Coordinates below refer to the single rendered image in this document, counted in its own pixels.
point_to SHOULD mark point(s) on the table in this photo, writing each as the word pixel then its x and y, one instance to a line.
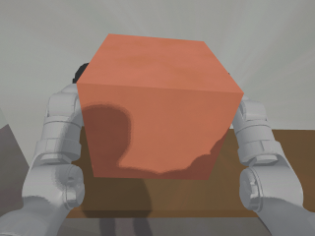
pixel 112 197

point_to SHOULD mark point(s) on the left robot forearm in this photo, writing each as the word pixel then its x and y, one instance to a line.
pixel 60 137

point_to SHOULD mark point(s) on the right robot forearm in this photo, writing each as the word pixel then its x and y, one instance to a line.
pixel 256 141

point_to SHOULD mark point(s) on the robot left hand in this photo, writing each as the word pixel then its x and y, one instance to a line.
pixel 79 72

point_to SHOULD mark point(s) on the robot right upper arm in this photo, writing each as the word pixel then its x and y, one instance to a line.
pixel 274 193

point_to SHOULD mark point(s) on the carton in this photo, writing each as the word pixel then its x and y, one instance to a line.
pixel 156 108

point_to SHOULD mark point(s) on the robot left upper arm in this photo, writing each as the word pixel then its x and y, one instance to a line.
pixel 50 192

